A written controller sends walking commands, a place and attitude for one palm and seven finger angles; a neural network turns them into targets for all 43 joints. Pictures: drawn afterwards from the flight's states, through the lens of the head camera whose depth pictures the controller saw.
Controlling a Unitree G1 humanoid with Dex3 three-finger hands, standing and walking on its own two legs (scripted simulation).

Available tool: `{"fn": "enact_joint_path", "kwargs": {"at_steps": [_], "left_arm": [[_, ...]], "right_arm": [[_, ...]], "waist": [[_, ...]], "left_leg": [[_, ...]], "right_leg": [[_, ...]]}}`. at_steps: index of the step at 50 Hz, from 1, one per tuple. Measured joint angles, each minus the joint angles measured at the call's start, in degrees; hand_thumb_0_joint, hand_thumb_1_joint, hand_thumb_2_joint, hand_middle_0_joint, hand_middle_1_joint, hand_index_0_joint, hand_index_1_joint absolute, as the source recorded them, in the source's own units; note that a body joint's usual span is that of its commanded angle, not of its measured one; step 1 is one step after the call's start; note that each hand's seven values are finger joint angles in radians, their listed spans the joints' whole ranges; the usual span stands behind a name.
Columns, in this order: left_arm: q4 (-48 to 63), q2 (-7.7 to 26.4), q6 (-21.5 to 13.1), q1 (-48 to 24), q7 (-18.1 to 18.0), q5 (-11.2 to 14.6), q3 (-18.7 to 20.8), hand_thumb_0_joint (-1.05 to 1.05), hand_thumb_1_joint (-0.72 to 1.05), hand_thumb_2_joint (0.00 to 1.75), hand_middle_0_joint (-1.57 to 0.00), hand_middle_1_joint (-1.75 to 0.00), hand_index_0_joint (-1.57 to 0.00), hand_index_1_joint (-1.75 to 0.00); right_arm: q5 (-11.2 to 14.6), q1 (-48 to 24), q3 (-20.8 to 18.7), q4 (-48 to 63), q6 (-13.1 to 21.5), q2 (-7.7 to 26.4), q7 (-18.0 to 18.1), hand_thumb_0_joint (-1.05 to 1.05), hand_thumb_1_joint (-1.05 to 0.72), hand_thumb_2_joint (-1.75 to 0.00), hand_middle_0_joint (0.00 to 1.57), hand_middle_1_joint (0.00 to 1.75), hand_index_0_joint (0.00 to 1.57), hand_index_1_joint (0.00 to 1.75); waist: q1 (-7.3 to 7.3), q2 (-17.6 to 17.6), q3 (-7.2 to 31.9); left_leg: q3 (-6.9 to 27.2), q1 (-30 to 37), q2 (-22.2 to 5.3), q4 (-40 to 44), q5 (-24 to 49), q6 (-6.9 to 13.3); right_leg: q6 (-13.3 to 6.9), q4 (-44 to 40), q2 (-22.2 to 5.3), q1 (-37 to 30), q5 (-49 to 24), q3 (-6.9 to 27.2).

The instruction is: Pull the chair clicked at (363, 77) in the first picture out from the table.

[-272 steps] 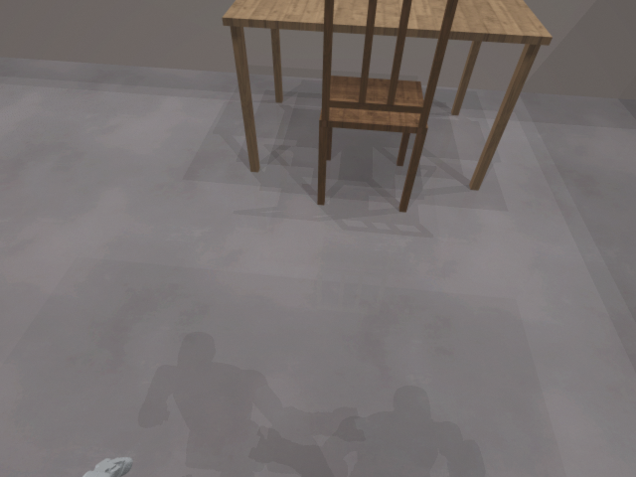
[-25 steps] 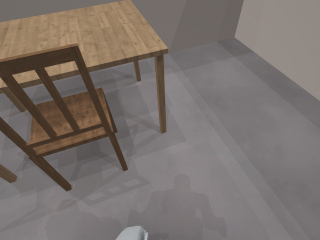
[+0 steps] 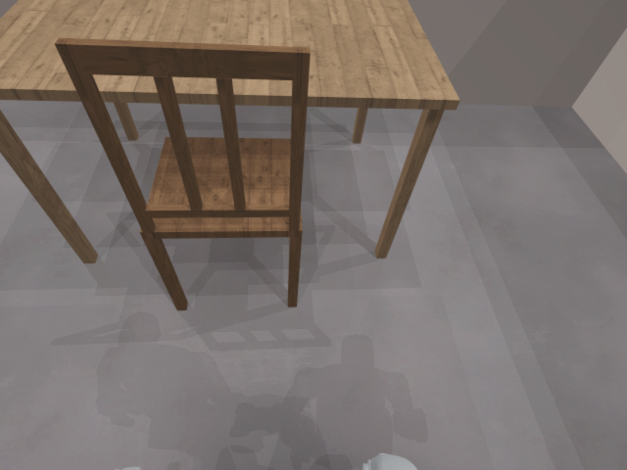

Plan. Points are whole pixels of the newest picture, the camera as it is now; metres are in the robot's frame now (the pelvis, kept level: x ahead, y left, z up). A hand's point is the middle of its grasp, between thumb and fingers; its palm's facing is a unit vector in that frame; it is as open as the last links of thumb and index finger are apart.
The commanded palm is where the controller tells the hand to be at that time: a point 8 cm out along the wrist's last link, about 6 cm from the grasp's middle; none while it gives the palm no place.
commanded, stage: turn to face it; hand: left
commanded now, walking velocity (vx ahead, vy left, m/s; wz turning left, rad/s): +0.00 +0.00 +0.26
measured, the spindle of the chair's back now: (182, 152) +0.69 +0.32 -0.07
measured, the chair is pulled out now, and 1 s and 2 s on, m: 0.00 0.00 0.00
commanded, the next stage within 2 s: take the last steps up to it in 0.12 s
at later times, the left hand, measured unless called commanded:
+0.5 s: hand out of the picture +0.01 +0.14 -0.15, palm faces +0.20 -0.95 -0.25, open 7.3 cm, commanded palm none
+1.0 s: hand out of the picture +0.13 +0.20 -0.18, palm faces +0.17 -0.97 -0.15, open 7.4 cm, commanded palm none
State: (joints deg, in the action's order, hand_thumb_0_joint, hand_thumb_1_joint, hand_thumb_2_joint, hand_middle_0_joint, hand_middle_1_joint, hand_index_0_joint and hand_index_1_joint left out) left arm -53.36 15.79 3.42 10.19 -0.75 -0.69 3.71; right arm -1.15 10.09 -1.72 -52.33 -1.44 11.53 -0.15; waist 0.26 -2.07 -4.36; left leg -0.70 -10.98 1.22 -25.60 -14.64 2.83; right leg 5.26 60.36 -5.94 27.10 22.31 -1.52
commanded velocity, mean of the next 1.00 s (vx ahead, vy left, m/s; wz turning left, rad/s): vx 0.23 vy -0.03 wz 0.04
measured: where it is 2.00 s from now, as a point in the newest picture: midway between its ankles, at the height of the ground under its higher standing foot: (297, 453)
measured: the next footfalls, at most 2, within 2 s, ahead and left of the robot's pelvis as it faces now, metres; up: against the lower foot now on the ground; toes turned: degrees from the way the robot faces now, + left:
right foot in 0.22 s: +0.05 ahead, -0.13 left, +0.00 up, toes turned +0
left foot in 0.74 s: +0.11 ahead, +0.12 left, +0.00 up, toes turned +15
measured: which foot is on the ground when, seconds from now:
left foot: down 0.00-0.22, up 0.24-0.72, down 0.74-1.00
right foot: up 0.00-0.20, down 0.22-0.74, up 0.76-1.00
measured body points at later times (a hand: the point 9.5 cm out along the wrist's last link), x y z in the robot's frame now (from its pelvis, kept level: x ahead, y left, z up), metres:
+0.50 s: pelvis +0.02 -0.05 +0.01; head +0.02 -0.08 +0.46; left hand +0.00 +0.19 -0.13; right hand +0.07 -0.29 -0.16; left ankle -0.02 +0.12 -0.67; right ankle +0.01 -0.13 -0.74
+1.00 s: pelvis +0.14 +0.03 +0.00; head +0.14 +0.04 +0.45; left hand +0.12 +0.26 -0.16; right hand +0.16 -0.20 -0.15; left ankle +0.07 +0.11 -0.74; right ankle +0.19 -0.11 -0.67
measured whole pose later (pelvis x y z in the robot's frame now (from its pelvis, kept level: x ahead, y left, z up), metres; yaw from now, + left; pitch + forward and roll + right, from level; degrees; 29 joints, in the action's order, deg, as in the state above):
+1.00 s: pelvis +0.14 +0.03 +0.00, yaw +7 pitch +0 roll +1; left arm -62.1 10.7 -0.4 16.5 0.8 -1.6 3.4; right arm -1.2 19.7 -1.6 -62.0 3.4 7.7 1.2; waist 0.3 -3.1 -0.5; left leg -8.8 -2.2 0.0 -17.6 -15.3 1.9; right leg 0.2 58.7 -6.4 30.8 13.3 -3.0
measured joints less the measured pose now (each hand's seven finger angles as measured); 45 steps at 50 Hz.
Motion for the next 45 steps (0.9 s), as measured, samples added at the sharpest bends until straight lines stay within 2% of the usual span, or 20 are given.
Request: {"fn": "enact_joint_path", "kwargs": {"at_steps": [7,10,11,12,14,15,17,20,23,26,31,35,37,39,41,43,45], "left_arm": [[0.52,-2.39,-0.22,-1.78,-0.29,0.28,-1.0,0.0,0.9,0.9,-0.2,-0.3,-0.2,-0.3],[0.85,-3.6,-1.26,-1.62,-0.35,0.46,-1.58,0.0,0.9,0.9,-0.2,-0.3,-0.2,-0.3],[0.82,-4.02,-1.86,-1.44,-0.42,0.38,-1.73,0.0,0.9,0.9,-0.2,-0.3,-0.2,-0.3],[0.49,-4.79,-2.41,-1.41,-0.56,0.16,-1.97,0.0,0.9,0.9,-0.2,-0.3,-0.2,-0.3],[0.37,-5.79,-2.99,-0.78,-0.43,-0.1,-2.68,0.0,0.9,0.9,-0.2,-0.3,-0.2,-0.3],[0.34,-6.19,-3.11,-0.28,-0.37,-0.15,-2.77,0.0,0.9,0.9,-0.2,-0.3,-0.21,-0.3],[0.0,-6.83,-3.42,1.02,-0.24,-0.14,-2.72,0.0,0.9,0.9,-0.2,-0.3,-0.21,-0.3],[-1.32,-7.42,-4.35,3.63,0.01,-0.22,-2.67,0.0,0.9,0.9,-0.2,-0.3,-0.21,-0.3],[-3.07,-7.3,-5.25,6.55,-0.15,-0.37,-2.25,0.0,0.91,0.9,-0.2,-0.3,-0.21,-0.3],[-5.07,-7.22,-5.76,9.54,0.04,-0.64,-2.17,0.0,0.92,0.9,-0.2,-0.3,-0.21,-0.3],[-8.77,-7.27,-5.74,13.88,0.43,-1.03,-2.12,0.0,0.91,0.9,-0.2,-0.3,-0.21,-0.3],[-11.53,-7.12,-5.18,16.38,0.62,-0.98,-1.87,0.0,0.91,0.9,-0.2,-0.3,-0.21,-0.3],[-12.65,-7.32,-4.78,17.65,0.79,-0.62,-1.85,0.0,0.9,0.9,-0.2,-0.3,-0.21,-0.3],[-13.81,-7.16,-3.76,17.45,0.98,-0.44,-1.89,0.0,0.9,0.9,-0.2,-0.3,-0.2,-0.3],[-14.13,-7.06,-2.92,16.67,1.12,-0.82,-1.72,0.01,0.9,0.9,-0.2,-0.3,-0.2,-0.3],[-13.78,-6.91,-2.82,14.94,1.4,-1.05,-1.4,0.01,0.9,0.9,-0.2,-0.3,-0.2,-0.3],[-12.58,-6.46,-3.2,12.6,1.62,-1.09,-1.07,0.01,0.91,0.9,-0.2,-0.3,-0.2,-0.3]], "right_arm": [[-0.46,2.51,-0.06,-1.72,-0.74,-0.26,-0.02,0.0,-0.91,-0.9,0.2,0.3,0.2,0.3],[-0.35,3.4,-0.32,-2.67,-1.04,0.11,-0.04,0.0,-0.91,-0.9,0.2,0.3,0.2,0.3],[-0.14,3.69,-0.47,-3.02,-1.07,0.34,-0.09,0.0,-0.91,-0.9,0.2,0.3,0.2,0.3],[0.13,3.66,-0.7,-3.54,-1.18,0.79,-0.09,0.0,-0.91,-0.9,0.2,0.3,0.2,0.3],[0.25,4.08,-1.14,-4.07,-1.91,1.22,0.01,0.0,-0.91,-0.9,0.2,0.3,0.2,0.3],[0.09,4.36,-1.33,-4.39,-2.26,1.31,-0.08,0.0,-0.91,-0.9,0.2,0.3,0.2,0.3],[-0.32,4.77,-1.61,-5.24,-2.52,1.54,-0.56,0.0,-0.91,-0.9,0.2,0.3,0.2,0.3],[-0.76,5.5,-2.02,-6.1,-2.08,1.84,-1.25,0.0,-0.91,-0.9,0.2,0.3,0.2,0.3],[-0.93,6.13,-2.21,-6.92,-1.58,1.92,-1.43,0.0,-0.91,-0.9,0.19,0.3,0.19,0.3],[-0.92,5.99,-2.25,-7.73,-1.45,1.76,-1.45,0.0,-0.91,-0.9,0.19,0.3,0.19,0.3],[-0.69,4.0,-1.81,-8.07,-0.93,0.83,-1.56,0.0,-0.91,-0.9,0.19,0.3,0.19,0.3],[-0.46,1.94,-1.14,-7.39,0.68,-0.56,-1.51,0.0,-0.91,-0.9,0.19,0.3,0.19,0.3],[-0.39,1.43,-0.69,-6.78,2.27,-0.97,-1.21,0.0,-0.91,-0.9,0.19,0.3,0.19,0.3],[-0.55,0.98,-0.5,-6.5,3.57,-2.21,-0.63,0.0,-0.91,-0.9,0.19,0.3,0.19,0.3],[-0.52,2.01,-0.19,-6.15,4.0,-3.21,-0.16,0.0,-0.91,-0.9,0.19,0.3,0.19,0.3],[-0.23,3.41,-0.72,-6.15,4.41,-3.18,0.98,-0.01,-0.94,-0.9,0.2,0.3,0.2,0.3],[-0.18,5.03,-0.55,-6.88,4.67,-2.98,1.28,-0.01,-0.95,-0.9,0.2,0.3,0.2,0.3]], "waist": [[-1.56,1.57,1.07],[-1.85,2.56,1.48],[-1.79,3.05,1.63],[-1.88,4.35,1.44],[-2.26,5.38,1.62],[-2.15,5.42,1.86],[-1.58,5.3,2.3],[-1.11,5.09,3.11],[-0.63,4.86,3.91],[0.12,4.46,4.35],[1.85,3.13,4.2],[2.98,1.56,3.71],[2.95,1.48,3.76],[2.61,-0.04,3.28],[2.05,-0.56,3.73],[1.16,-0.58,4.16],[0.66,-0.65,4.23]], "left_leg": [[1.83,0.39,1.71,-0.27,-0.05,-0.63],[2.38,-0.58,2.19,-2.53,-1.19,-1.57],[2.61,-1.27,2.22,-4.1,-1.98,-2.02],[3.02,-2.19,1.64,-6.51,-3.14,-2.46],[3.2,-5.33,1.63,-14.98,-10.38,-3.0],[2.93,-7.06,1.58,-19.98,-11.9,-3.08],[2.13,-9.93,0.66,-28.44,-10.44,-3.25],[1.5,-12.39,-1.56,-34.15,-5.55,-3.5],[1.19,-13.03,-3.72,-33.53,-2.37,-3.87],[0.37,-12.69,-5.3,-29.51,-1.89,-4.04],[-1.9,-11.39,-6.07,-20.5,-3.79,-3.56],[-4.25,-7.9,-5.2,-10.64,-3.26,-2.74],[-5.04,-4.47,-4.71,-4.19,-0.69,-2.4],[-6.27,-3.99,-3.86,-5.94,-0.36,-1.65],[-7.3,-1.94,-3.51,-5.16,-2.23,-1.07],[-7.76,0.78,-2.93,-1.85,-2.02,-0.92],[-7.9,3.42,-2.24,1.78,-1.11,-0.76]], "right_leg": [[-1.02,-13.02,2.19,-5.46,1.69,-0.08],[-1.79,-23.74,3.31,-10.33,-3.51,-0.7],[-3.06,-27.35,3.54,-12.07,-5.47,-1.14],[-4.79,-27.76,4.17,-12.47,-5.64,-1.87],[-6.98,-27.95,4.04,-13.1,-5.17,-3.27],[-7.46,-28.79,3.75,-13.74,-5.27,-3.81],[-7.74,-31.47,3.49,-15.37,-6.27,-4.49],[-7.78,-35.52,3.49,-17.66,-8.0,-5.42],[-7.87,-38.41,3.69,-19.54,-8.85,-6.41],[-7.76,-40.27,3.88,-21.02,-9.06,-7.12],[-7.01,-41.52,3.89,-22.58,-8.42,-7.54],[-5.71,-39.32,3.45,-22.81,-5.98,-7.37],[-4.97,-34.68,3.33,-21.58,-2.81,-7.03],[-5.9,-23.26,2.23,-17.43,2.36,-4.99],[-6.73,-11.23,2.2,-12.03,4.13,-3.41],[-6.84,-3.7,1.75,-7.09,0.95,-2.81],[-6.37,-0.46,0.98,-3.01,-3.06,-2.42]]}}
